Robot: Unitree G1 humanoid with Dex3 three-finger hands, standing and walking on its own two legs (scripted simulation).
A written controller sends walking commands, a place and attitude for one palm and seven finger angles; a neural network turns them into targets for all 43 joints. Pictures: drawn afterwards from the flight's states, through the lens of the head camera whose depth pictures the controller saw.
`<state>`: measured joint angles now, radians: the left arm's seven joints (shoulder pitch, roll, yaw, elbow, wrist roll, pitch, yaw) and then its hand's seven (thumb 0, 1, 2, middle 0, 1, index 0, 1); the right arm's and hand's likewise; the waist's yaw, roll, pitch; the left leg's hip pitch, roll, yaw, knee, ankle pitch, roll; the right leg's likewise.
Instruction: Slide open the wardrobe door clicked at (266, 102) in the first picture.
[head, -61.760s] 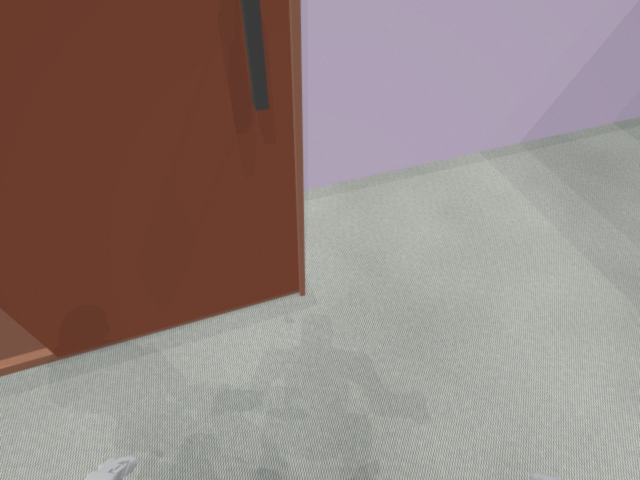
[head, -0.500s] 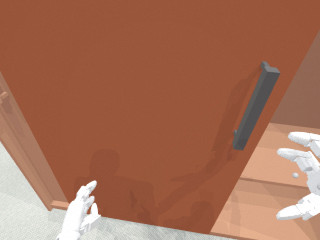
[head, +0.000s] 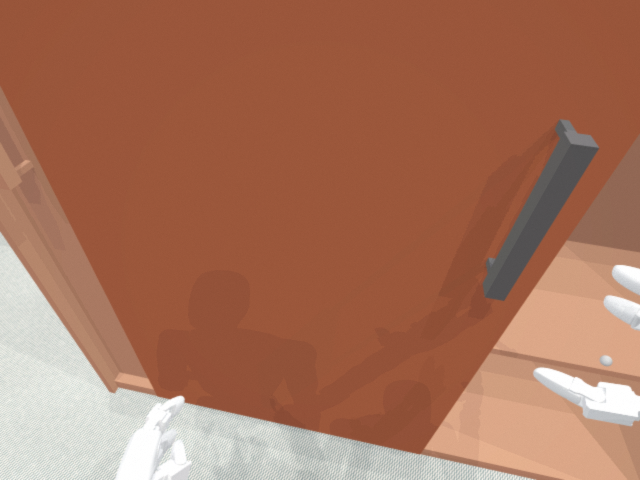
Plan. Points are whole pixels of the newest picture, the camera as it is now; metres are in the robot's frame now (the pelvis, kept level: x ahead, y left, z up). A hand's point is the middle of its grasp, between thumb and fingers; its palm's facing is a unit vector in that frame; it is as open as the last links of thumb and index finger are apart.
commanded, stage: draw the hand back to the body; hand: right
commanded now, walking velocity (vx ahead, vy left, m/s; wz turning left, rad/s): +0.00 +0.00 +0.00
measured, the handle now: (525, 217) +0.38 -0.25 +0.18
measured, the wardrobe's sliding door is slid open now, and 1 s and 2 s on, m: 0.62 0.62 0.62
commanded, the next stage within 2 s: step back with the hand held close in 0.76 s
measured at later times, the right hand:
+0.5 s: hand (588, 327) +0.23 -0.26 +0.17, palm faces +0.44 +0.82 -0.36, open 7.9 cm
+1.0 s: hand (610, 318) +0.22 -0.27 +0.19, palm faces +0.46 +0.79 -0.41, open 7.4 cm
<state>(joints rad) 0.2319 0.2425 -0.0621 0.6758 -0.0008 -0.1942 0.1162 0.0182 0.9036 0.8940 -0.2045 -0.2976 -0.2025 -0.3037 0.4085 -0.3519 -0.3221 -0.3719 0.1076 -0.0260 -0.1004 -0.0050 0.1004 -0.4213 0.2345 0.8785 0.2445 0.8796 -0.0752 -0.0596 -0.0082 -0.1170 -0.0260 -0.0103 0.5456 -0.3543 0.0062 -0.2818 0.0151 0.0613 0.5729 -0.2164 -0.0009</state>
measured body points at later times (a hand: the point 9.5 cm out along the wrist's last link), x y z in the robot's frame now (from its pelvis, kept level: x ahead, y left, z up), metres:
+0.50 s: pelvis +0.03 +0.00 +0.01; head +0.01 +0.02 +0.46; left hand +0.24 +0.21 -0.06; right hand +0.20 -0.30 +0.19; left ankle -0.03 +0.12 -0.73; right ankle +0.06 -0.12 -0.73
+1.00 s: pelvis +0.02 +0.00 +0.01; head +0.00 +0.02 +0.46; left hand +0.22 +0.23 -0.07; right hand +0.19 -0.30 +0.21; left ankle -0.03 +0.12 -0.73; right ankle +0.06 -0.12 -0.73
